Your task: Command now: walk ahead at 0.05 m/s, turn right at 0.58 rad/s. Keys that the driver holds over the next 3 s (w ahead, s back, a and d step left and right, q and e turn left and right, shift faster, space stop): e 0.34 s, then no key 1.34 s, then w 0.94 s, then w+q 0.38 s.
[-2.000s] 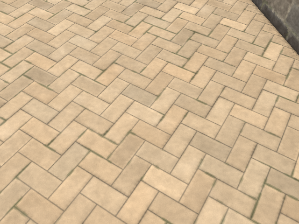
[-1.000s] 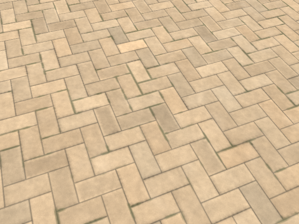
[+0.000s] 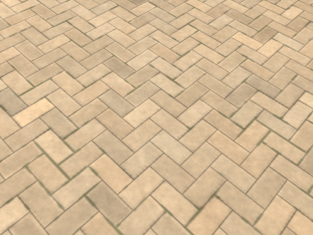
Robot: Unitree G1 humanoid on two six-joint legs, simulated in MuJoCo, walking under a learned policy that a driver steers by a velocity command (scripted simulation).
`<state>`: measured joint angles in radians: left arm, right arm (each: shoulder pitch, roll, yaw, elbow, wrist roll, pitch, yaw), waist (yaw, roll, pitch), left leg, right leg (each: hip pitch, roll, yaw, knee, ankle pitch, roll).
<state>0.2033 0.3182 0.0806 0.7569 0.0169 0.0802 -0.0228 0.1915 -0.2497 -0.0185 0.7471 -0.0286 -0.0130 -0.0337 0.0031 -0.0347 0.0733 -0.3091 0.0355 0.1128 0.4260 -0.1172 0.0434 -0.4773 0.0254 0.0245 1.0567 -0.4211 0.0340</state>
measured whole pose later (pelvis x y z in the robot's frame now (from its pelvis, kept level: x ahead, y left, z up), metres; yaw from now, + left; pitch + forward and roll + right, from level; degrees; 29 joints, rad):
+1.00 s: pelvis -0.01 -0.01 +0.00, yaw -18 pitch -2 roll +0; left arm 0.22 0.25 0.02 0.93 0.01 0.02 0.02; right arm 0.18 -0.24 -0.01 0.86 -0.01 0.01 -0.02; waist 0.00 0.00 0.04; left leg -0.16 -0.03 0.00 0.41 -0.22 0.03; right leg -0.15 0.05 0.09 0.40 -0.22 -0.01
